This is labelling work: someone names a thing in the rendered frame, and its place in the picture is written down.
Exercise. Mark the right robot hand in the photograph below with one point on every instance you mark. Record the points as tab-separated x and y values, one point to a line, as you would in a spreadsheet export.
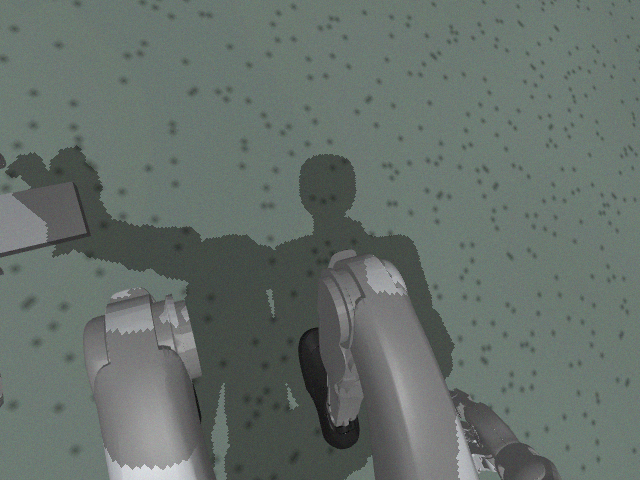
485	431

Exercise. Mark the right robot foot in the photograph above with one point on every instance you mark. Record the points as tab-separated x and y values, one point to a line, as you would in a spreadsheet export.
315	378

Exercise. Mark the right robot arm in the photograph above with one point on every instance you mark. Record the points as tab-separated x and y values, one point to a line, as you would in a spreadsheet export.
519	461

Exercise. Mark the small box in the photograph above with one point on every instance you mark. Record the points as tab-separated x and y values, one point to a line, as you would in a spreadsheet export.
41	217

